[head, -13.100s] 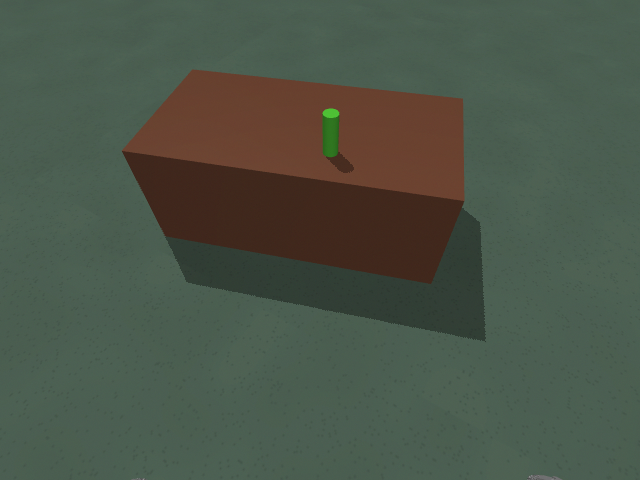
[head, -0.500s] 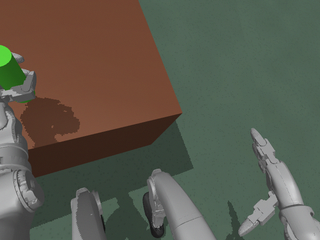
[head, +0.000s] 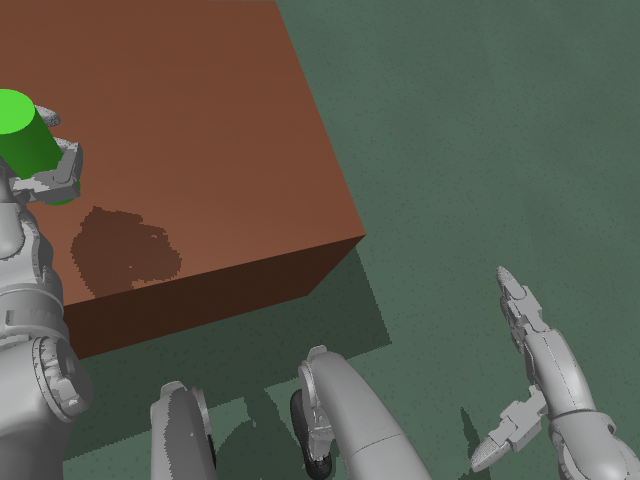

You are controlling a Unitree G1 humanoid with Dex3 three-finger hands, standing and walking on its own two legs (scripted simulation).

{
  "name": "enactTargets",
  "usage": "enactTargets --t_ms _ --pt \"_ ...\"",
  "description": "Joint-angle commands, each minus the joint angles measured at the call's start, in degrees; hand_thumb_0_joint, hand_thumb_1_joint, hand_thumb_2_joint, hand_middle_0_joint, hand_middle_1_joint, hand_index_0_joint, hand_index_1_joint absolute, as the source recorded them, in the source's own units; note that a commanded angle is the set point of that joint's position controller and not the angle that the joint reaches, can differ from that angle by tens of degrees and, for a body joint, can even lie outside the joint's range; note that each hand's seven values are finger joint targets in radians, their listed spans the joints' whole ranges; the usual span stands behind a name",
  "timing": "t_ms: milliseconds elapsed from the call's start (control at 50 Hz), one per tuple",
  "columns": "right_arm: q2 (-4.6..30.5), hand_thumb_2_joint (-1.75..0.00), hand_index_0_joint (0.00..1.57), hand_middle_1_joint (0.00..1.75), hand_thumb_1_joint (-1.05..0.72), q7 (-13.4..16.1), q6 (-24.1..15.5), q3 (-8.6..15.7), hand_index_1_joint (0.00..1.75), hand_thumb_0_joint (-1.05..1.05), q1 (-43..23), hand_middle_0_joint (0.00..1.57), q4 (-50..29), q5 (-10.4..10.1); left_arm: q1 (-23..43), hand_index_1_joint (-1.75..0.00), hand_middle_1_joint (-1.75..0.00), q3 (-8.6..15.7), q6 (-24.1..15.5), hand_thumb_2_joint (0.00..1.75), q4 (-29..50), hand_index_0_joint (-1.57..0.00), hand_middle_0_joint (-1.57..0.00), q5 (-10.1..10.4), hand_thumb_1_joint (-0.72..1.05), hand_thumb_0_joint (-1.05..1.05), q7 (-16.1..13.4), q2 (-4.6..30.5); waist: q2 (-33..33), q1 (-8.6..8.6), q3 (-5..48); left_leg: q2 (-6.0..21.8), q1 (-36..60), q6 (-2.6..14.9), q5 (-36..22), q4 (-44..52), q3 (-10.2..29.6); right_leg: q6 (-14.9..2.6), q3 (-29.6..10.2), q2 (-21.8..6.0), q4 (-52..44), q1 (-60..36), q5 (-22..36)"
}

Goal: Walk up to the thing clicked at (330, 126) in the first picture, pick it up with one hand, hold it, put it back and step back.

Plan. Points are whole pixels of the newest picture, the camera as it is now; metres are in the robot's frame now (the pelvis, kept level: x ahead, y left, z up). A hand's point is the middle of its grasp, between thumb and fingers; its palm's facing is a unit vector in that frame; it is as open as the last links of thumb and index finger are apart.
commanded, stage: lift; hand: left
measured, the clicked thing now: (34, 155) +0.52 +0.22 -0.01
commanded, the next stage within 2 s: hold in 1.62 s
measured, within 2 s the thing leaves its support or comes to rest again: neither
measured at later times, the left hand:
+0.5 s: hand (38, 152) +0.49 +0.20 +0.03, palm faces +0.21 -0.98 -0.01, open 6.8 cm
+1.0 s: hand (29, 182) +0.42 +0.18 +0.11, palm faces +0.19 -0.98 -0.01, open 6.8 cm
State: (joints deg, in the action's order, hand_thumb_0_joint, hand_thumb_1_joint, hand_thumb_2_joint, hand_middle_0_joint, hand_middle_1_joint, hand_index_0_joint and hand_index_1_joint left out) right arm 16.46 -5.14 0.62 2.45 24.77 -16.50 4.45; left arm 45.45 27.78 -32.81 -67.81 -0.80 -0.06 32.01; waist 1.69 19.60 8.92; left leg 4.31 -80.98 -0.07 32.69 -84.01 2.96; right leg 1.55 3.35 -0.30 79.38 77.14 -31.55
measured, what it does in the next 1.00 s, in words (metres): rises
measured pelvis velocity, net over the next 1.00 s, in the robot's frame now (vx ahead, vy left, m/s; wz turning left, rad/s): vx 0.02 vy -0.01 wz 0.04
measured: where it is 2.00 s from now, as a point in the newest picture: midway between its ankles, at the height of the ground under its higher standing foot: (261, 468)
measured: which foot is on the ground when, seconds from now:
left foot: down 0.00-1.00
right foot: down 0.00-1.00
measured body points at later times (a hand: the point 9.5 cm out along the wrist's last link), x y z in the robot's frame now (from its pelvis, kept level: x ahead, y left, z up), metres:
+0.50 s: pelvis +0.02 +0.00 +0.03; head +0.16 +0.05 +0.45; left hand +0.48 +0.25 +0.03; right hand +0.18 -0.26 +0.06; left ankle +0.04 +0.12 -0.58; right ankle +0.05 -0.14 -0.58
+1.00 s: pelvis +0.02 -0.01 +0.08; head +0.11 +0.02 +0.52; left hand +0.40 +0.23 +0.11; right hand +0.19 -0.26 +0.07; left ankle +0.04 +0.12 -0.58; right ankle +0.05 -0.14 -0.58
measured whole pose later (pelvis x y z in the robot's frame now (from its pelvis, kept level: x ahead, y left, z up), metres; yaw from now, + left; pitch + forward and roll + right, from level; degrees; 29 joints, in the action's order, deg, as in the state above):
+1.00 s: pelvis +0.02 -0.01 +0.08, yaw +2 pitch +17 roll -1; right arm 13.9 -1.0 4.0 4.5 26.1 -2.5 1.8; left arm 20.1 15.1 -24.8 -38.2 5.9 0.1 13.2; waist 1.0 6.4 7.4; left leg 3.0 -52.6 -0.6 28.1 -63.9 -0.1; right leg 1.2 1.3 -1.5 62.3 50.9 -28.2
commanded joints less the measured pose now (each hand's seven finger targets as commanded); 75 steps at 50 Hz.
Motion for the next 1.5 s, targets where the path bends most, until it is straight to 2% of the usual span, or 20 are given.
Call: enactTargets --t_ms 0,120,200,340,360,380,420,560,900,980,1040,1080,1120,1160,1180,1200,1360,1400,1420,1480 --pt "9.2 -0.05 0.05 0.05 0.55 1.4 -2.8 7.2 0.05 0.00 3.2 0.05 -8.8 -0.5 23.1 -1.49 -1.50 0.1 -4.1 1.38 12.3 -1.40 -1.37 0.4 0.46 0.00 0.0 11.7 -19.4 -1.05 31.3 -1.9 30.9 -0.38 -18.8 11.6 1.5 -3.10 0.1 2.7 -8.6 -12.4 15.8" --pt "10.3 -0.05 0.05 0.05 0.55 1.7 -2.8 9.2 0.05 0.00 2.9 0.05 -7.6 -0.5 20.9 -1.44 -1.46 0.0 -3.7 1.31 11.8 -1.41 -1.38 1.0 0.49 0.00 0.3 10.3 -18.8 -1.23 32.4 -2.0 32.1 0.07 -21.1 11.3 0.9 -2.93 -0.3 2.6 -9.5 -14.5 18.1" --pt "9.7 -0.05 0.05 0.05 0.54 1.8 -2.4 8.7 0.05 0.00 2.6 0.05 -5.7 -0.6 20.8 -1.45 -1.47 0.7 -3.6 1.31 15.2 -1.42 -1.39 1.2 0.47 0.00 0.3 10.9 -19.2 -3.17 32.9 -2.0 33.1 -0.31 -21.7 13.0 1.0 -3.10 -0.1 2.7 -10.0 -16.0 18.1" --pt "7.8 -0.05 0.05 0.05 0.55 1.9 -1.7 7.6 0.05 0.00 3.2 0.05 -2.4 -0.5 16.8 -1.45 -1.46 -1.6 -2.8 1.31 20.3 -1.41 -1.38 2.2 0.49 0.00 0.1 6.1 -18.2 -5.10 32.4 -2.0 36.0 -0.52 -24.9 14.9 0.6 -3.07 0.0 2.6 -11.7 -19.2 20.2" --pt "8.0 -0.05 0.05 0.05 0.55 2.1 -1.7 7.8 0.05 0.00 3.0 0.05 -2.0 -0.8 15.9 -1.45 -1.47 0.0 -2.8 1.33 21.2 -1.41 -1.37 2.6 0.48 0.00 -0.1 7.9 -17.4 -5.97 32.7 -2.2 35.3 -0.19 -24.1 14.7 0.2 -2.82 -0.4 2.5 -12.2 -20.5 20.2" --pt "8.1 -0.05 0.05 0.05 0.55 2.2 -1.8 8.0 0.05 0.00 1.3 0.05 -4.6 -0.8 14.3 -1.46 -1.48 -1.7 -2.3 1.33 20.3 -1.42 -1.38 2.9 0.49 0.00 -0.1 4.5 -15.8 -5.49 33.2 -2.3 34.6 0.00 -23.1 15.3 0.0 -2.68 -0.5 2.5 -13.0 -22.4 20.6" --pt "8.3 -0.05 0.05 0.05 0.55 2.5 -1.5 8.4 0.05 0.00 2.3 0.05 -3.1 -1.0 14.6 -1.45 -1.47 -2.1 -2.1 1.33 24.6 -1.41 -1.37 3.0 0.49 0.00 -0.5 4.8 -15.7 -6.46 32.5 -2.4 36.0 -0.15 -22.2 16.6 -0.3 -2.53 -0.7 2.4 -14.0 -23.7 20.4" --pt "7.2 -0.05 0.05 0.05 0.56 3.3 -0.7 8.2 0.05 0.00 2.6 0.05 0.0 -1.7 4.6 -1.44 -1.45 -5.7 0.3 1.33 28.9 -1.37 -1.34 4.9 0.46 0.00 -0.1 -3.0 -11.6 -8.48 28.1 -2.3 39.3 -0.22 -23.3 20.1 -0.6 -2.40 -0.7 2.2 -17.1 -26.8 21.6" --pt "5.6 -0.04 0.05 0.05 0.56 5.1 0.0 7.9 0.05 0.00 1.6 0.05 3.8 -2.8 -7.8 -1.44 -1.46 -11.2 4.0 1.34 41.0 -1.37 -1.33 7.0 0.49 0.00 0.0 -10.5 -5.7 -13.20 18.2 -3.3 43.0 0.02 -16.5 28.9 -2.8 -1.63 -1.8 1.0 -25.1 -34.2 17.9" --pt "5.0 -0.04 0.05 0.05 0.56 5.5 0.5 8.2 0.05 0.00 3.6 0.05 6.7 -3.1 -6.2 -1.43 -1.46 -11.3 3.8 1.33 49.1 -1.37 -1.33 7.3 0.49 0.00 -0.2 -8.6 -6.8 -13.85 19.2 -3.5 44.6 0.03 -16.3 30.0 -3.1 -1.59 -2.2 0.6 -26.1 -36.2 18.1" --pt "3.8 -0.04 0.05 0.05 0.56 5.7 0.2 6.2 0.05 0.00 1.8 0.05 4.5 -3.4 -9.7 -1.43 -1.45 -12.6 4.9 1.32 48.6 -1.37 -1.32 8.3 0.49 0.00 -0.3 -11.7 -2.7 -14.19 16.6 -3.7 42.9 0.44 -14.5 30.8 -3.5 -0.97 -2.9 0.3 -28.0 -38.6 17.2" --pt "5.7 -0.04 0.05 0.05 0.56 6.2 0.7 8.5 0.05 0.00 1.6 0.05 6.4 -3.5 -12.8 -1.43 -1.45 -12.0 5.6 1.31 47.5 -1.37 -1.33 8.0 0.46 0.00 -0.5 -10.7 -2.6 -14.56 17.6 -3.5 44.5 0.42 -15.6 31.4 -3.4 -1.16 -2.7 0.4 -27.9 -38.8 17.9" --pt "3.6 -0.04 0.05 0.05 0.56 6.0 0.6 6.1 0.05 0.00 1.7 0.05 6.5 -3.4 -11.5 -1.42 -1.44 -13.5 5.7 1.30 51.0 -1.36 -1.32 8.3 0.45 0.00 -0.2 -12.2 -4.3 -14.94 18.3 -3.4 46.1 0.06 -18.1 31.6 -3.3 -1.48 -2.3 0.5 -27.4 -38.7 19.6" --pt "5.6 -0.04 0.05 0.05 0.55 6.5 1.0 8.4 0.05 0.00 1.9 0.05 7.3 -3.7 -12.7 -1.43 -1.45 -12.5 6.3 1.31 51.9 -1.38 -1.34 8.3 0.45 0.00 -0.5 -10.6 -3.1 -14.83 18.1 -3.4 47.1 0.23 -19.8 31.9 -3.5 -1.31 -2.4 0.5 -27.7 -39.7 21.4" --pt "5.0 -0.04 0.05 0.05 0.56 6.5 1.0 7.6 0.05 0.00 1.5 0.05 7.4 -3.6 -15.1 -1.43 -1.45 -13.6 7.0 1.30 48.1 -1.38 -1.33 8.4 0.46 0.00 -0.3 -12.7 -2.1 -14.87 16.9 -3.3 46.6 0.32 -20.2 31.8 -3.7 -1.24 -2.5 0.5 -28.2 -39.8 21.7" --pt "3.6 -0.04 0.05 0.05 0.56 6.3 1.2 6.3 0.05 0.00 2.8 0.05 9.8 -3.7 -12.5 -1.43 -1.45 -13.8 6.5 1.32 54.5 -1.38 -1.33 8.6 0.48 0.00 -0.4 -12.0 -3.6 -15.33 17.0 -3.5 46.3 0.32 -20.0 32.0 -3.7 -1.26 -2.7 0.3 -28.1 -40.2 22.0" --pt "4.3 -0.04 0.05 0.05 0.56 6.7 1.3 7.5 0.05 0.00 0.0 0.05 10.1 -4.0 -16.2 -1.45 -1.48 -14.5 8.1 1.32 53.9 -1.40 -1.36 8.6 0.47 0.00 -0.6 -13.5 -3.4 -15.82 14.1 -3.3 48.3 -0.23 -16.5 35.4 -3.1 -1.58 -1.9 0.5 -29.7 -40.5 17.6" --pt "4.9 -0.04 0.05 0.05 0.55 6.8 1.2 8.1 0.05 0.00 0.0 0.05 11.6 -4.2 -19.6 -1.44 -1.47 -14.8 8.8 1.31 52.5 -1.40 -1.36 9.1 0.44 0.00 -0.2 -14.6 -2.7 -16.15 13.4 -3.2 48.6 -0.31 -18.6 35.6 -3.1 -1.59 -1.6 0.7 -29.8 -40.5 19.1" --pt "3.4 -0.04 0.05 0.05 0.55 6.6 1.1 6.1 0.05 0.00 0.8 0.05 11.7 -4.1 -17.6 -1.43 -1.45 -14.9 8.4 1.31 55.3 -1.38 -1.33 9.2 0.44 0.00 -0.1 -14.2 -3.1 -16.15 14.7 -3.1 49.2 -0.22 -19.8 35.3 -3.3 -1.58 -1.7 0.7 -29.7 -41.0 20.2" --pt "5.0 -0.04 0.05 0.05 0.55 6.9 1.1 7.8 0.05 0.00 -0.4 0.05 11.4 -4.1 -17.4 -1.43 -1.46 -14.2 8.5 1.31 57.9 -1.39 -1.35 9.3 0.47 0.00 -0.1 -12.5 -3.9 -16.41 16.0 -3.2 50.1 -0.21 -21.5 35.1 -3.5 -1.61 -2.1 0.4 -29.7 -42.3 21.8"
